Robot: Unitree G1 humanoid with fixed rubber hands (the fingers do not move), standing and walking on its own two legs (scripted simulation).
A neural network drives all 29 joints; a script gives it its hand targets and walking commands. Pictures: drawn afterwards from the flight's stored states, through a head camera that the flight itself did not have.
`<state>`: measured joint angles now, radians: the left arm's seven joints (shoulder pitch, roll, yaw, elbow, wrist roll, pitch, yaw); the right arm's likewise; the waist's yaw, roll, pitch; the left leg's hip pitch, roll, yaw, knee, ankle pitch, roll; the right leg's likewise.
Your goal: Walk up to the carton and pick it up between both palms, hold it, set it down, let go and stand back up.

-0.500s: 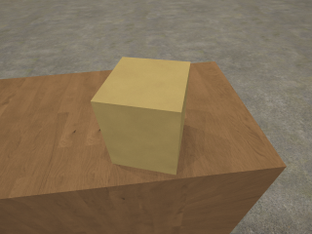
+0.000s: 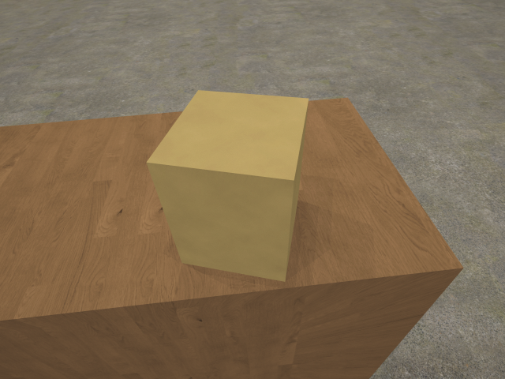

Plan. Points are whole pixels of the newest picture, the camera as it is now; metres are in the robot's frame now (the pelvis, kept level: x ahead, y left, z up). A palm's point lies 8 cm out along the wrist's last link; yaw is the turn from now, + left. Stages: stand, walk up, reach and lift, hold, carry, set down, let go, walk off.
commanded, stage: stand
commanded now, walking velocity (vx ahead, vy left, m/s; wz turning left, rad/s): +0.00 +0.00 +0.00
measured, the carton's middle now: (241, 185) +0.45 +0.04 +0.09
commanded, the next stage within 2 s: none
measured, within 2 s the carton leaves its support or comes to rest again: neither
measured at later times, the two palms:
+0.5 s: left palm out of the picture +0.08 +0.30 -0.09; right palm out of the picture +0.09 -0.28 -0.11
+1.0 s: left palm out of the picture +0.08 +0.30 -0.09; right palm out of the picture +0.09 -0.28 -0.11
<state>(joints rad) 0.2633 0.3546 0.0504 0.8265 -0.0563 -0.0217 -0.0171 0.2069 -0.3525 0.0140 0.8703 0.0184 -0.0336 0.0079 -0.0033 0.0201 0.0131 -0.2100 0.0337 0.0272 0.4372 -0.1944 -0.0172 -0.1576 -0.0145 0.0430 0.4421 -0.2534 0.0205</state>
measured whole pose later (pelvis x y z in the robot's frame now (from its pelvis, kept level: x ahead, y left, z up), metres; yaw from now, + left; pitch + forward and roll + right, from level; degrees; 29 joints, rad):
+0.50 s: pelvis +0.00 +0.00 +0.00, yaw +0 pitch -2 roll +0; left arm 0.25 0.35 0.05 0.84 -0.06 -0.02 -0.02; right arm 0.21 -0.35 0.01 0.88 0.02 -0.03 0.01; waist 0.00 0.02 0.02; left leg -0.21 0.03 0.03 0.44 -0.19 -0.02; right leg -0.16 -0.01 0.04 0.44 -0.25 0.02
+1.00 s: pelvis +0.00 +0.00 +0.00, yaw +0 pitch -2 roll +0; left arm 0.24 0.35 0.05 0.85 -0.06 -0.02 -0.02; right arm 0.21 -0.35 0.01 0.88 0.02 -0.03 0.01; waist 0.00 0.02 0.02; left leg -0.21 0.03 0.03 0.44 -0.19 -0.02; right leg -0.16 -0.01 0.04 0.44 -0.25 0.02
